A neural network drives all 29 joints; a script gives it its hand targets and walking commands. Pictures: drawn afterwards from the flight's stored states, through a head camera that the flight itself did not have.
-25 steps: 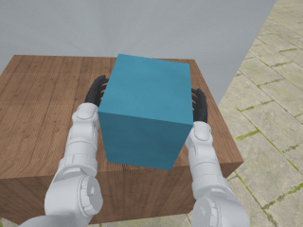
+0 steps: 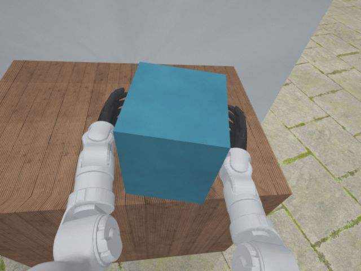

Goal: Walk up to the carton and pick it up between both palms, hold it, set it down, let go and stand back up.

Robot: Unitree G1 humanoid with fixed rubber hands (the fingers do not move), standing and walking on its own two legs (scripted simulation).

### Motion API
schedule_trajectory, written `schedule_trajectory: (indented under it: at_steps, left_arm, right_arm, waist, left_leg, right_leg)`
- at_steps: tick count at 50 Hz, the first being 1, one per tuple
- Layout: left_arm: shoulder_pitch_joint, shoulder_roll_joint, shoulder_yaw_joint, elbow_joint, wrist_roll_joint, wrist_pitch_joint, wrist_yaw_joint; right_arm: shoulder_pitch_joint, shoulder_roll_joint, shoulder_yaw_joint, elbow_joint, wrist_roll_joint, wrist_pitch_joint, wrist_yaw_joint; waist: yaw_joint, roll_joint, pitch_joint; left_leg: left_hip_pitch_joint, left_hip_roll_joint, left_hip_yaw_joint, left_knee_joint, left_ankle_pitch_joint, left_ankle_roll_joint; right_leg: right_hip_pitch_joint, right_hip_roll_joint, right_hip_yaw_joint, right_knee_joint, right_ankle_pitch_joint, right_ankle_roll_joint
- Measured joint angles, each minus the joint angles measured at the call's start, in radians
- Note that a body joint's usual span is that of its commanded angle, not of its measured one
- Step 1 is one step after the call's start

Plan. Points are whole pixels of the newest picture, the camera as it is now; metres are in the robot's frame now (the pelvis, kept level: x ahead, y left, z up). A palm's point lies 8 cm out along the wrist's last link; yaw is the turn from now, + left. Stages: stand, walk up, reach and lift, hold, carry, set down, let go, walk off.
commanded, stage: reach and lift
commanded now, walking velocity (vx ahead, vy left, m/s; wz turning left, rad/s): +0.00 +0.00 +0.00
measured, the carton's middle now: (173, 137) +0.39 +0.00 +0.06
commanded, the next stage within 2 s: none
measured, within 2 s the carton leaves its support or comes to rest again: leaves its support in 0.58 s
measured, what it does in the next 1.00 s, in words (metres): stands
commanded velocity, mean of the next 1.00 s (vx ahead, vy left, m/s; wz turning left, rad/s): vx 0.00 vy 0.00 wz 0.00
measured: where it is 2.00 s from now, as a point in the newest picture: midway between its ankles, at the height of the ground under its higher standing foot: outside the picture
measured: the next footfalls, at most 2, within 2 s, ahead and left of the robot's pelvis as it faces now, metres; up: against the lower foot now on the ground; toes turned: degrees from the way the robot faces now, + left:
none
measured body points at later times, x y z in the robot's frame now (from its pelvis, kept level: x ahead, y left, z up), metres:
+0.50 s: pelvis +0.00 +0.00 +0.00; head +0.01 +0.04 +0.45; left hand +0.41 +0.14 +0.10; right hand +0.36 -0.15 +0.09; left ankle -0.01 +0.10 -0.75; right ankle -0.03 -0.13 -0.75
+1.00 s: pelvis -0.04 -0.01 +0.00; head -0.02 +0.02 +0.45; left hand +0.40 +0.13 +0.13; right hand +0.35 -0.16 +0.10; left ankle -0.01 +0.10 -0.75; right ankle -0.03 -0.13 -0.75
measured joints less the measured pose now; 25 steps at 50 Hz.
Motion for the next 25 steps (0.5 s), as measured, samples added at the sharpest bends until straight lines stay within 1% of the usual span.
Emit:
schedule_trajectory:
  at_steps: [20,23,25]
  left_arm:
    - [-0.011,0.002,-0.012,0.008,0.0,-0.001,0.012]
    - [-0.004,0.006,-0.025,0.011,-0.005,-0.01,0.018]
    - [0.002,0.01,-0.036,0.023,-0.008,-0.029,0.025]
  right_arm:
    - [-0.01,-0.012,0.002,0.022,0.022,-0.016,-0.002]
    - [-0.009,-0.013,0.0,0.038,0.022,-0.037,-0.002]
    - [-0.007,-0.015,-0.006,0.062,0.018,-0.07,-0.002]
  waist:
    - [-0.002,-0.006,-0.011]
    - [-0.001,-0.003,-0.025]
    - [0.002,0.0,-0.039]
  left_leg:
    - [-0.029,0.001,-0.004,0.004,0.006,0.0]
    - [-0.041,0.003,-0.004,0.008,0.006,-0.001]
    - [-0.05,0.006,-0.003,0.01,0.006,-0.003]
  right_leg:
    - [-0.021,0.001,-0.006,-0.008,0.011,-0.001]
    - [-0.032,0.003,-0.006,-0.009,0.014,-0.003]
    - [-0.039,0.005,-0.006,-0.011,0.017,-0.005]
